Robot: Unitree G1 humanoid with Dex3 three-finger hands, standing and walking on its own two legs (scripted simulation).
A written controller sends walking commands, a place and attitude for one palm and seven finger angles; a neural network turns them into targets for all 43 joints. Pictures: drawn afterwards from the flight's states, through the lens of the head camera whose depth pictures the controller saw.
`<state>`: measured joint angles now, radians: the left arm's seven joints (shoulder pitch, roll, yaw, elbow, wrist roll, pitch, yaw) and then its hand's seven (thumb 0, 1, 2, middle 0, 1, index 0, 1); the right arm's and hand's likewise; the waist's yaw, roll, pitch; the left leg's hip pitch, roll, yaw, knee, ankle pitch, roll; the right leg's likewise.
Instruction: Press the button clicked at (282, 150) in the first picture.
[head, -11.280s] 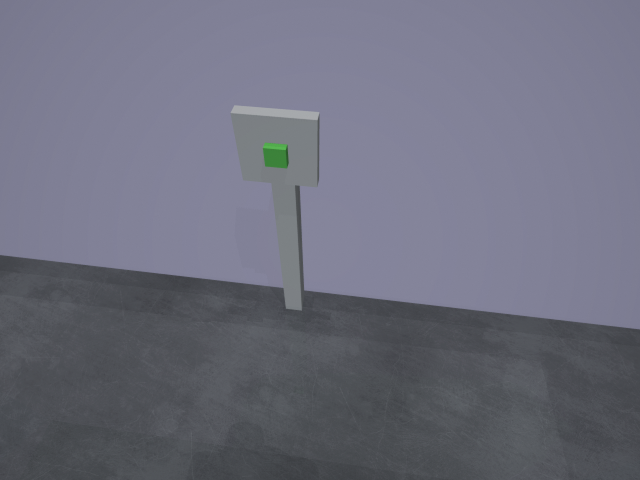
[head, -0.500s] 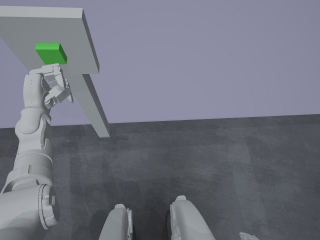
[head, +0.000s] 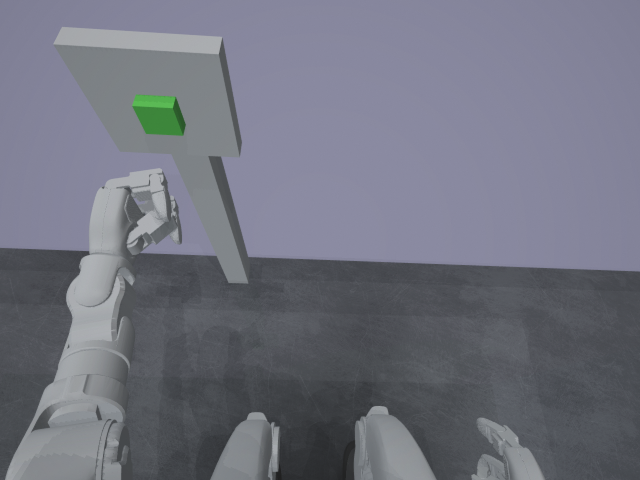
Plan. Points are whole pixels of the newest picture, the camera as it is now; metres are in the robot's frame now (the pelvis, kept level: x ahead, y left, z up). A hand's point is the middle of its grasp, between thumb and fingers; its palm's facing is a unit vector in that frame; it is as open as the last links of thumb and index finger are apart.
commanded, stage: draw the hand back to the body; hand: left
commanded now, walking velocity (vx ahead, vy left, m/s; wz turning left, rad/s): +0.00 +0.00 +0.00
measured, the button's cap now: (160, 113) +0.56 +0.22 +0.06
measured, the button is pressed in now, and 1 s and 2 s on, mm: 0 0 0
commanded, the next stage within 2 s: step back with the hand held close in 1.44 s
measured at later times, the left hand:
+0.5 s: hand (97, 256) +0.32 +0.21 +0.13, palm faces +0.02 -1.00 -0.09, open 3.1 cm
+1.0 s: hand out of the picture +0.25 +0.24 +0.22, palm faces +0.36 -0.86 -0.37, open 3.1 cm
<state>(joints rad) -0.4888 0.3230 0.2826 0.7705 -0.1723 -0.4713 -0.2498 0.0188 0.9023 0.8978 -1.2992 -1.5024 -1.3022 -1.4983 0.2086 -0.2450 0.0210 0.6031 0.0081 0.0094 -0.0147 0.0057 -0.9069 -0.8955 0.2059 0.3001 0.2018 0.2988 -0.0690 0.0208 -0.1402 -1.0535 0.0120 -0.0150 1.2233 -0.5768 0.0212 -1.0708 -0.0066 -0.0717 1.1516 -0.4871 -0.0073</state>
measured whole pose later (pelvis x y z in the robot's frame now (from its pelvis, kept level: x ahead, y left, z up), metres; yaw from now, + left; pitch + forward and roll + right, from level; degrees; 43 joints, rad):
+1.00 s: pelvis +0.05 +0.01 +0.10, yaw +1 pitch -1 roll -1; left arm 0.44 0.31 0.20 -0.35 -0.05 -0.01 0.11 0.02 0.90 0.90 -1.30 -1.50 -1.30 -1.50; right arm 0.19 -0.21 0.06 0.58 0.00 -0.09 -0.07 0.01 -0.90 -0.90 0.21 0.30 0.20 0.30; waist 0.06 0.07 -0.01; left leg -0.10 -0.01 0.01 0.45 -0.33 0.03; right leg -0.13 -0.01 -0.05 0.42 -0.27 0.01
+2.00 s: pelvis -0.01 +0.01 +0.10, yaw +0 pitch +1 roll -1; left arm 0.63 0.38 0.37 -0.54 -0.04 -0.17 0.13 0.02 0.89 0.90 -1.30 -1.50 -1.31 -1.50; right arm 0.18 -0.23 -0.01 0.56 0.01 0.00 -0.08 0.01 -0.91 -0.90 0.21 0.30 0.20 0.30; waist 0.00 0.03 0.02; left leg -0.26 -0.03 0.04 0.48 -0.25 0.05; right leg -0.29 -0.02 -0.02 0.44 -0.17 0.02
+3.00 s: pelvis -0.12 +0.03 +0.10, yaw +1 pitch +4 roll -5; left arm 0.63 0.43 0.42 -0.63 -0.02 -0.26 0.15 0.02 0.89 0.90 -1.31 -1.50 -1.31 -1.50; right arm 0.20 -0.18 0.00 0.61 -0.02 -0.10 -0.07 0.01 -0.91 -0.90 0.21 0.30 0.20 0.30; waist 0.00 0.00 -0.03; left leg -0.45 0.02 -0.04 0.48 -0.10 0.06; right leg -0.37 0.10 0.03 0.86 -0.46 0.02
